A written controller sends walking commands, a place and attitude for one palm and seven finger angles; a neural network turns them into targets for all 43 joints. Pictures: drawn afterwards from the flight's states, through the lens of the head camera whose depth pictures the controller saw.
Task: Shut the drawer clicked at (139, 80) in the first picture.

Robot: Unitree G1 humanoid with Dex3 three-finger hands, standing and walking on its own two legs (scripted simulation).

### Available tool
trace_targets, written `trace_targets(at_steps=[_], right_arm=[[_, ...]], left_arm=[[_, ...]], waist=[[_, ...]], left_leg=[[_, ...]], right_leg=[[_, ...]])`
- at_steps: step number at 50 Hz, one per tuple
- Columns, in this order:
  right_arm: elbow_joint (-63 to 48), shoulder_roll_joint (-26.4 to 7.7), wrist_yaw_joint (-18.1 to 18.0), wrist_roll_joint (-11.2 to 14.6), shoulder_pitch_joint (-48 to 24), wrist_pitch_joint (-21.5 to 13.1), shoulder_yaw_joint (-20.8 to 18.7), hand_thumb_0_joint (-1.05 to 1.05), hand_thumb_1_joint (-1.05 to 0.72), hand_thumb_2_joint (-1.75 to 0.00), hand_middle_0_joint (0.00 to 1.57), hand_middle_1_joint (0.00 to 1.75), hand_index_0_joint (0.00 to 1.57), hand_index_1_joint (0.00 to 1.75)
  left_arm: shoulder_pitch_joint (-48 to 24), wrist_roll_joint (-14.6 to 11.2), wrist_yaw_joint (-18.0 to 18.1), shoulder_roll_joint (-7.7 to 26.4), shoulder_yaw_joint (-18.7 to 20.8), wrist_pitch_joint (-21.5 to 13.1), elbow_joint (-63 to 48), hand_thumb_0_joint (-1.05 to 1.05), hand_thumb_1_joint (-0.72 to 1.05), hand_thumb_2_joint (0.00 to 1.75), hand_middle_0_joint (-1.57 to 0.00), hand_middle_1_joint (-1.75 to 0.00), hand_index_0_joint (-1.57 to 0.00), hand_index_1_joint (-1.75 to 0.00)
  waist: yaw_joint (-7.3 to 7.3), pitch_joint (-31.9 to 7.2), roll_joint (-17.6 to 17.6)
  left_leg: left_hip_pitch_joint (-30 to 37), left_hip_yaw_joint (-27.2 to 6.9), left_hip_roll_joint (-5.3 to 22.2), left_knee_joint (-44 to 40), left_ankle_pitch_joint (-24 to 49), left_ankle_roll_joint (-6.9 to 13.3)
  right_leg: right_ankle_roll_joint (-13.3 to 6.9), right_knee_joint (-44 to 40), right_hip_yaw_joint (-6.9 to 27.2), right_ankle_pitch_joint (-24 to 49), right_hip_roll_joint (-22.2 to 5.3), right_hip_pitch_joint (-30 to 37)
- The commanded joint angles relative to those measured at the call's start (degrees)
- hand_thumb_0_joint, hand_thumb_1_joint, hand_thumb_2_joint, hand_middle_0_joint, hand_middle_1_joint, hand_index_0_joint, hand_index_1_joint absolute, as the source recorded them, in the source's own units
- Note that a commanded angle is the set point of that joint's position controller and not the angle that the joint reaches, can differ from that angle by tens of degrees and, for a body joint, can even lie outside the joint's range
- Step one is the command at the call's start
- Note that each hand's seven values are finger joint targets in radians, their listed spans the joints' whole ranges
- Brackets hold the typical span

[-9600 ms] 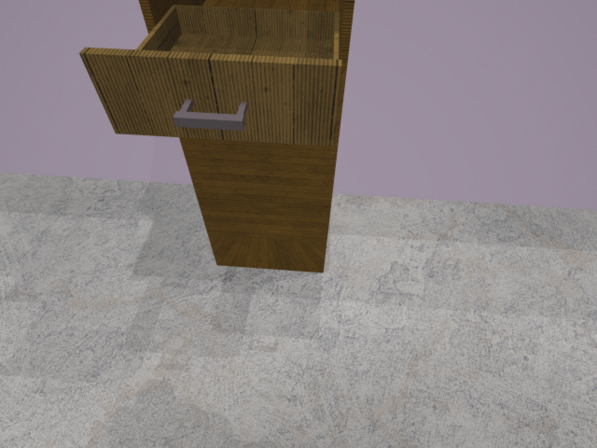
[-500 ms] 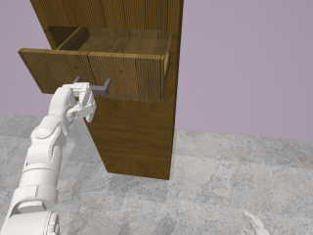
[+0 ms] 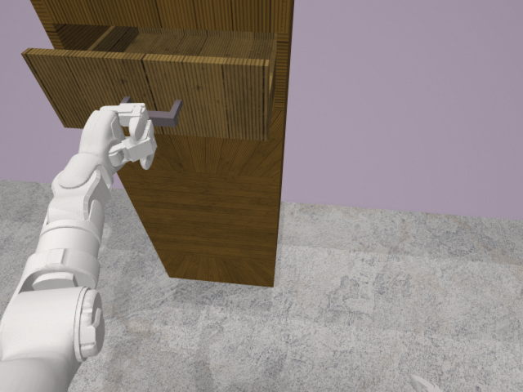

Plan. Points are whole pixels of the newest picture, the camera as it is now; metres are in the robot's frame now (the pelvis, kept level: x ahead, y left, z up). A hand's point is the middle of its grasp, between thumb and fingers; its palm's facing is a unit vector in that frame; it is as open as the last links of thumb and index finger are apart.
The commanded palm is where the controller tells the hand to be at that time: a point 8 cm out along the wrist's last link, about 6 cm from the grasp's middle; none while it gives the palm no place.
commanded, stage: push the drawer shut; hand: left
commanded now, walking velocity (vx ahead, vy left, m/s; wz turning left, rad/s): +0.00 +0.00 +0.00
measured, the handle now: (147, 110) +0.51 +0.20 +0.17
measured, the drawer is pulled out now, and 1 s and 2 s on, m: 0.10 0.00 0.00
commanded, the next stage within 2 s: pull the fist back off the drawer in 1.18 s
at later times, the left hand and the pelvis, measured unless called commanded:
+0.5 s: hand (161, 118) +0.49 +0.17 +0.17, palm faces -0.08 -1.00 -0.01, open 3.2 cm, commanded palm +0.49 +0.22 +0.17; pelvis +0.00 +0.01 +0.00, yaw -2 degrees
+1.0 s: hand (168, 102) +0.54 +0.17 +0.17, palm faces -0.09 -1.00 -0.02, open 2.9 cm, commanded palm +0.57 +0.21 +0.17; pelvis +0.00 +0.01 -0.01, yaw -2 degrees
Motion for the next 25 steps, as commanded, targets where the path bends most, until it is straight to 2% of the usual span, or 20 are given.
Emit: trace_targets(at_steps=[1,2,4,5,7,8,10,12,15,17,19,21,22,24,25], right_arm=[[-5.8,-8.1,-0.2,-0.1,1.9,-2.2,-3.1,0.00,-0.90,-0.90,0.20,0.30,0.20,0.30],[-5.5,-8.1,-0.2,-0.1,2.3,-2.1,-3.2,0.00,-0.90,-0.90,0.20,0.30,0.20,0.30],[-5.1,-8.4,-0.1,-0.3,3.6,-2.0,-3.4,0.00,-0.90,-0.90,0.20,0.30,0.20,0.30],[-5.3,-8.5,0.0,-0.5,4.2,-2.0,-3.4,0.00,-0.90,-0.90,0.20,0.30,0.20,0.30],[-5.2,-8.3,0.2,-0.4,4.6,-2.0,-3.6,0.00,-0.90,-0.90,0.20,0.30,0.20,0.30],[-4.9,-8.3,0.2,-0.4,5.0,-2.0,-3.6,0.00,-0.90,-0.90,0.20,0.30,0.20,0.30],[-4.4,-8.8,0.2,-0.7,6.4,-1.9,-3.8,0.00,-0.90,-0.90,0.20,0.30,0.20,0.30],[-4.2,-8.9,0.5,-0.9,7.3,-1.9,-4.0,0.00,-0.90,-0.90,0.20,0.30,0.20,0.30],[-4.0,-9.1,0.7,-1.1,8.3,-1.5,-4.1,0.00,-0.90,-0.90,0.20,0.30,0.20,0.30],[-4.0,-9.0,0.8,-0.9,8.4,-1.1,-4.1,0.00,-0.90,-0.90,0.20,0.30,0.20,0.30],[-3.7,-9.4,0.8,-1.0,9.4,-0.9,-4.3,0.00,-0.90,-0.90,0.20,0.30,0.20,0.30],[-3.8,-9.3,0.8,-1.1,9.7,-0.7,-4.3,0.00,-0.90,-0.90,0.20,0.30,0.20,0.30],[-3.5,-9.2,0.8,-1.2,10.0,-0.6,-4.3,0.00,-0.90,-0.90,0.20,0.30,0.20,0.30],[-3.0,-9.4,0.9,-1.4,10.8,-0.8,-4.4,0.00,-0.90,-0.90,0.20,0.30,0.20,0.30],[-3.0,-9.6,0.9,-1.6,11.4,-0.8,-4.4,0.00,-0.90,-0.90,0.20,0.30,0.20,0.30]], left_arm=[[-35.0,-1.5,0.2,12.2,3.5,-5.4,-8.4,0.00,0.90,0.90,-1.40,-1.60,-1.40,-1.60],[-35.7,-1.5,-0.1,12.3,3.5,-5.6,-7.1,0.00,0.90,0.90,-1.40,-1.60,-1.40,-1.60],[-37.8,-0.8,-0.2,14.7,4.7,-6.6,-6.3,0.00,0.90,0.90,-1.40,-1.60,-1.40,-1.60],[-38.1,-0.7,-0.3,15.2,5.2,-7.1,-6.0,0.00,0.90,0.90,-1.40,-1.60,-1.40,-1.60],[-38.9,-0.4,-0.4,13.3,3.7,-7.4,-5.5,0.00,0.90,0.90,-1.40,-1.60,-1.40,-1.60],[-39.9,-0.5,-0.3,12.6,3.1,-7.4,-4.4,0.00,0.90,0.90,-1.40,-1.60,-1.40,-1.60],[-40.9,0.0,0.1,14.8,4.7,-7.9,-3.3,0.00,0.90,0.90,-1.40,-1.60,-1.40,-1.60],[-41.9,0.4,0.3,16.4,6.1,-8.2,-3.3,0.00,0.90,0.90,-1.40,-1.60,-1.40,-1.60],[-42.2,0.9,0.2,17.6,7.0,-8.5,-1.7,0.00,0.90,0.90,-1.40,-1.60,-1.40,-1.60],[-43.3,1.1,0.2,16.1,5.5,-8.3,-0.2,0.00,0.90,0.90,-1.40,-1.60,-1.40,-1.60],[-44.6,1.6,0.5,18.6,7.0,-8.5,0.6,0.00,0.90,0.90,-1.40,-1.60,-1.40,-1.60],[-45.5,2.1,0.6,17.1,5.8,-8.8,0.7,0.00,0.90,0.90,-1.40,-1.60,-1.40,-1.60],[-46.5,2.2,0.8,16.1,4.9,-8.7,1.5,0.00,0.90,0.90,-1.40,-1.60,-1.40,-1.60],[-48.2,2.5,1.3,16.8,5.5,-8.9,2.1,0.00,0.90,0.90,-1.40,-1.60,-1.40,-1.60],[-48.6,2.4,1.4,18.1,6.6,-9.1,1.9,0.00,0.90,0.90,-1.40,-1.60,-1.40,-1.60]], waist=[[-4.05,-15.6,-1.8],[-4.32,-15.2,-1.2],[-4.23,-16.5,1.1],[-4.28,-17.2,-0.2],[-4.79,-17.4,2.2],[-5.31,-16.5,1.6],[-5.41,-17.7,0.2],[-5.24,-20.3,1.2],[-5.34,-20.2,0.9],[-6.07,-18.5,2.7],[-6.38,-18.9,1.2],[-6.74,-19.9,2.9],[-7.23,-18.9,3.8],[-7.64,-19.2,3.4],[-7.66,-20.6,1.5]], left_leg=[[13.7,2.0,-2.5,-3.0,3.7,4.1],[13.4,2.3,-2.5,-2.8,3.5,4.1],[13.2,2.0,-2.4,-2.6,3.9,3.9],[13.1,1.7,-2.4,-2.4,4.3,4.0],[13.9,1.9,-2.3,-2.1,4.6,3.9],[13.4,2.0,-2.2,-2.1,3.8,3.9],[12.9,1.7,-2.2,-1.8,4.4,4.1],[13.6,1.7,-2.1,-1.4,5.6,4.0],[12.6,1.9,-2.1,-0.9,6.9,4.1],[12.1,2.2,-2.0,-1.1,5.0,4.0],[11.3,2.0,-1.8,-0.9,4.7,4.0],[12.5,2.0,-1.8,-0.6,5.5,3.9],[12.6,1.9,-1.6,-0.6,5.3,3.8],[12.7,1.7,-1.5,-0.4,5.1,3.8],[12.4,1.7,-1.7,0.0,5.7,4.0]], right_leg=[[-1.3,-6.9,-0.6,10.1,2.9,-6.5],[-1.3,-6.8,-0.4,10.2,2.9,-6.9],[-1.4,-6.4,-0.3,10.2,2.9,-6.9],[-1.5,-6.1,-0.6,10.1,3.1,-6.8],[-1.5,-6.0,-0.5,10.6,3.2,-8.1],[-1.3,-6.2,-0.5,9.9,3.3,-8.9],[-1.3,-5.9,-0.7,10.1,3.6,-8.8],[-1.3,-5.4,-0.5,11.4,3.5,-8.3],[-1.3,-5.1,-0.7,12.9,3.7,-7.8],[-1.2,-5.5,-0.5,11.3,3.7,-9.9],[-1.1,-5.4,-0.4,10.9,3.7,-9.9],[-1.2,-5.1,-0.6,11.1,3.8,-10.9],[-1.3,-5.1,-0.7,10.7,3.8,-12.2],[-1.2,-5.1,-0.7,10.3,3.9,-12.9],[-1.1,-5.0,-0.6,10.9,4.0,-11.9]])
